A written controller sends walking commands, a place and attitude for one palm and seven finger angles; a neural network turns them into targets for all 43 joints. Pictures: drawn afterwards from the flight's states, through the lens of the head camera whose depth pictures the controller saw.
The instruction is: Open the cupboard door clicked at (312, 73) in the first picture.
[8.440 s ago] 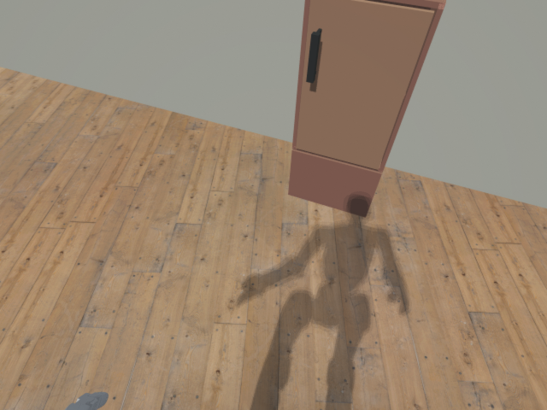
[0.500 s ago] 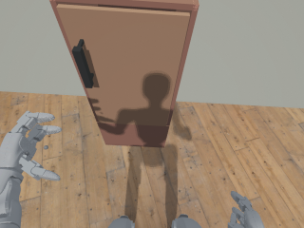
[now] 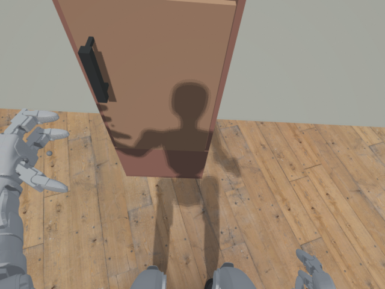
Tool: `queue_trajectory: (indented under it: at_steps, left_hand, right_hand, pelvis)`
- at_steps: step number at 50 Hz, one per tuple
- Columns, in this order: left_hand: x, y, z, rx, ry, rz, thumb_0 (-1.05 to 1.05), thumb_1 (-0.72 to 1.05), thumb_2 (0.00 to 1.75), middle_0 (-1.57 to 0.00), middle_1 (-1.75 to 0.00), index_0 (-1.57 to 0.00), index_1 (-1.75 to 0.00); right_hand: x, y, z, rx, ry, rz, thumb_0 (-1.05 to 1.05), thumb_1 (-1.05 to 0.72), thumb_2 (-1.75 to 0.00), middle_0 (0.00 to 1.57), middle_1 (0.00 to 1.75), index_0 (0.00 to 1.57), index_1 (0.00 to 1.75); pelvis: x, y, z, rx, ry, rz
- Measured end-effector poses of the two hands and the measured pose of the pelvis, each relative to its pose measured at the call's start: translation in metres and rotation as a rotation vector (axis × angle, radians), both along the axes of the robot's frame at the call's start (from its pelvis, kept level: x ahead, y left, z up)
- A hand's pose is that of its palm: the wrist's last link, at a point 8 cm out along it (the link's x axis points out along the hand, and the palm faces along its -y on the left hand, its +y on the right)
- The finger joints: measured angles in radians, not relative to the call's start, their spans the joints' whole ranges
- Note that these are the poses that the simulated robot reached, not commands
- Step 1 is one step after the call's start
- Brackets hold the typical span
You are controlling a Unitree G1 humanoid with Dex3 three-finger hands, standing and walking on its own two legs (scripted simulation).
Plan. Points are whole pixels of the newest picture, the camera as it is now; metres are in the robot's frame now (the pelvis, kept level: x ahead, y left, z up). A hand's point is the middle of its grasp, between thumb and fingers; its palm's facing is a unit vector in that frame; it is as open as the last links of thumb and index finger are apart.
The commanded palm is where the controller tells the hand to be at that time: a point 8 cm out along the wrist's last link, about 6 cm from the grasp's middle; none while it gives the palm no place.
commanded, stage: move the hooked fingers beside the handle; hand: left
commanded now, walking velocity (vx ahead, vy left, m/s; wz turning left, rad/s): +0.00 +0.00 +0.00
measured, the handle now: (97, 71) +0.60 +0.26 +0.05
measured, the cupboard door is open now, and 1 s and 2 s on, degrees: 0 0 0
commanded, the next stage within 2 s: slide the fingers in behind the handle in 2.00 s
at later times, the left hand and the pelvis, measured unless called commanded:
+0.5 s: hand (57, 121) +0.43 +0.30 +0.05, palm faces +0.02 -1.00 -0.01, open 14.0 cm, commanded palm +0.41 +0.35 +0.05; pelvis +0.00 +0.02 -0.01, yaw -1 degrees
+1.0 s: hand (63, 93) +0.51 +0.31 +0.06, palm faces +0.02 -1.00 -0.02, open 14.0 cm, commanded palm +0.51 +0.35 +0.05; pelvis -0.01 +0.02 -0.02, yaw -2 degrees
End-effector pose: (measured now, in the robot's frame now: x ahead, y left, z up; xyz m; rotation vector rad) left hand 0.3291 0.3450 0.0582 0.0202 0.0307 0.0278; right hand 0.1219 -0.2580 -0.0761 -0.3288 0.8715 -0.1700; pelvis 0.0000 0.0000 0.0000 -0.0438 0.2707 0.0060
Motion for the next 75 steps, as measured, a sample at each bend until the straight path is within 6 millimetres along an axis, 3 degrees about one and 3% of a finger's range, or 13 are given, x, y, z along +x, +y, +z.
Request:
queue_trajectory:
  at_steps: [15, 50, 60, 75]
  left_hand:
    - [0.044, 0.01, -0.002, -0.006, -0.013, -0.003, -0.01, -0.5, 0.3, -0.3, -1.2, -0.29, -1.2]
    - [0.155, 0.023, 0.0, -0.002, 0.01, -0.004, -0.01, -0.5, 0.3, -0.3, -1.2, -0.3, -1.2]
    - [0.189, 0.029, 0.0, -0.007, 0.013, 0.005, -0.01, -0.5, 0.3, -0.3, -1.2, -0.3, -1.2]
    - [0.2, 0.041, -0.015, -0.015, 0.031, -0.003, -0.01, -0.5, 0.3, -0.3, -1.2, -0.3, -1.2]
  right_hand:
    - [-0.056, -0.002, -0.01, -0.026, 0.197, -0.09, 0.01, -0.9, -0.9, 0.21, 0.3, 0.2, 0.3]
    - [-0.133, 0.001, -0.022, -0.078, 0.503, -0.208, 0.0, -0.9, -0.9, 0.21, 0.3, 0.2, 0.3]
    - [-0.151, 0.01, -0.025, -0.076, 0.571, -0.244, 0.0, -0.9, -0.9, 0.21, 0.3, 0.2, 0.3]
    - [-0.159, 0.032, -0.022, -0.035, 0.654, -0.266, 0.0, -0.9, -0.9, 0.21, 0.3, 0.2, 0.3]
  pelvis:
    - [-0.001, 0.01, -0.003, -0.009, 0.041, -0.014]
    - [-0.007, 0.017, -0.024, -0.045, 0.173, -0.023]
    - [-0.007, 0.019, -0.033, -0.061, 0.226, -0.032]
    - [0.002, 0.027, -0.032, -0.079, 0.26, -0.033]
